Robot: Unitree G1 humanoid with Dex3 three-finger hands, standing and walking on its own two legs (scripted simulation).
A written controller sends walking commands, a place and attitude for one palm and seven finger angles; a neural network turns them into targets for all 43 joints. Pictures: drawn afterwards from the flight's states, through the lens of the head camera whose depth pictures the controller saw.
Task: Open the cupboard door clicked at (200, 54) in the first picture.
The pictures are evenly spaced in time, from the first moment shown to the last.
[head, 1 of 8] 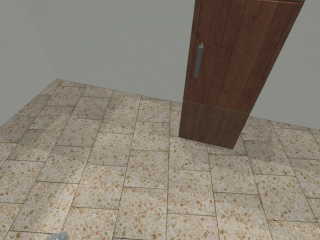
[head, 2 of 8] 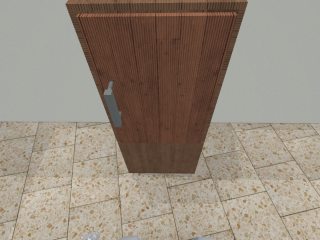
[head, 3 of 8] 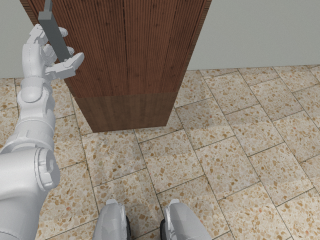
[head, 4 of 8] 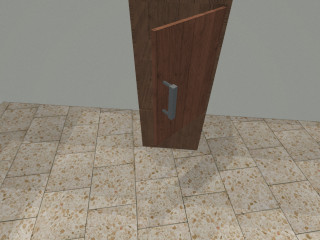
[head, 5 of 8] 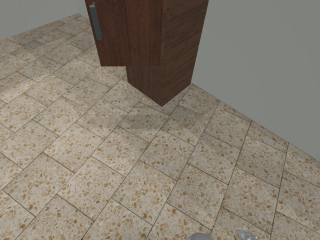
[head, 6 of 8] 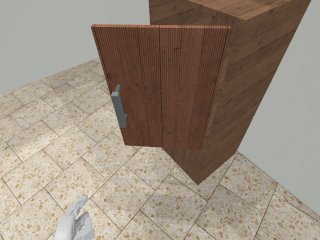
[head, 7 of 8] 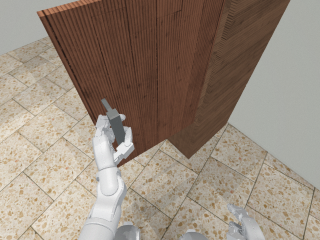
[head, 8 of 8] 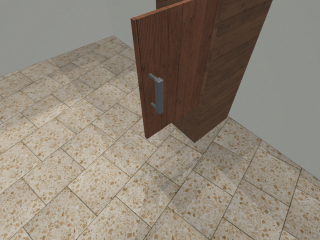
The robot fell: no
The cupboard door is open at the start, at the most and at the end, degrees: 0 90 90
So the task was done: yes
